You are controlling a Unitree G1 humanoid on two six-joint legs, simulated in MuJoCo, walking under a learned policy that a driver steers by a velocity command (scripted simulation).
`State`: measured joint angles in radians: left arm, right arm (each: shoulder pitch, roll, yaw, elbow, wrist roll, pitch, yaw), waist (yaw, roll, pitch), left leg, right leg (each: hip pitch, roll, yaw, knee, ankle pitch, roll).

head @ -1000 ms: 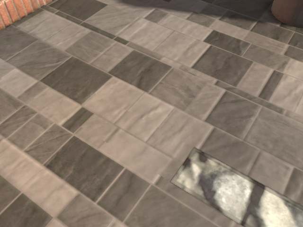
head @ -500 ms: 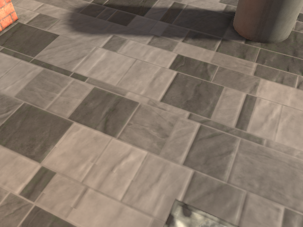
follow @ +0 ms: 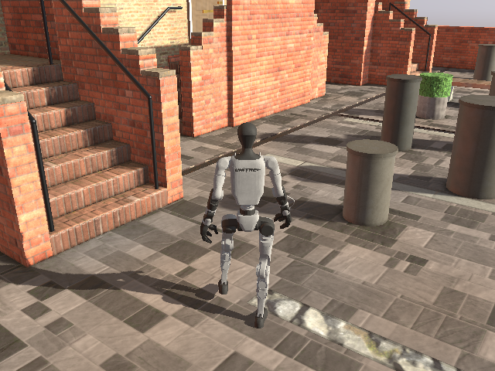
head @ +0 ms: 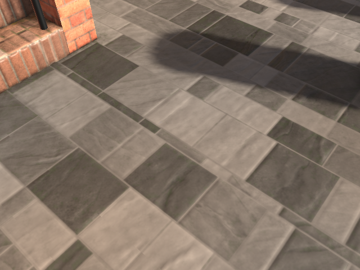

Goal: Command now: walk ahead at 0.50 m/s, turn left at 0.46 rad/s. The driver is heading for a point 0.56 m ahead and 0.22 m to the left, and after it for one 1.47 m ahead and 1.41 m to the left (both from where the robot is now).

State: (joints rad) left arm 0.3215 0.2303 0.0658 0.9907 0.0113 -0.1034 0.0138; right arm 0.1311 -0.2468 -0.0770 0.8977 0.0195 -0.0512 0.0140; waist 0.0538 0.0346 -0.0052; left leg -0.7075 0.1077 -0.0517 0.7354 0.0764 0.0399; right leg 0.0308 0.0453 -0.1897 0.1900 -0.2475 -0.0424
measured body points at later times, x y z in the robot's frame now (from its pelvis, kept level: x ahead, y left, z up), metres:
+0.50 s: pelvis +0.29 +0.07 +0.00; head +0.32 +0.09 +0.45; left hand +0.42 +0.37 -0.09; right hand +0.42 -0.19 -0.11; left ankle +0.23 +0.13 -0.74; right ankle +0.51 -0.07 -0.68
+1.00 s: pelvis +0.50 +0.08 +0.00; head +0.54 +0.11 +0.45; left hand +0.42 +0.38 -0.11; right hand +0.80 -0.04 -0.09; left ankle +0.49 +0.25 -0.69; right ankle +0.56 -0.01 -0.74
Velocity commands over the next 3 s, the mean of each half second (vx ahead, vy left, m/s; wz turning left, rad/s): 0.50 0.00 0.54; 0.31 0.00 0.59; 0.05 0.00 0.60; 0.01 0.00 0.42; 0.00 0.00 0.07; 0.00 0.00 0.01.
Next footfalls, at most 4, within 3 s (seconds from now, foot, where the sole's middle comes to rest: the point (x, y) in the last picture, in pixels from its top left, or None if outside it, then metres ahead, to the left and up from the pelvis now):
0.16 left None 0.26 0.13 -0.78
0.66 right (195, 247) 0.60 0.01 -0.78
1.14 left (124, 264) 0.52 0.27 -0.78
1.54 right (172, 226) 0.68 0.10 -0.78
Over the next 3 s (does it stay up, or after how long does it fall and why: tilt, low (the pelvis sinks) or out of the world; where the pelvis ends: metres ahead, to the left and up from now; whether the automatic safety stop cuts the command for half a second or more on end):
stays up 0.53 0.13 -0.01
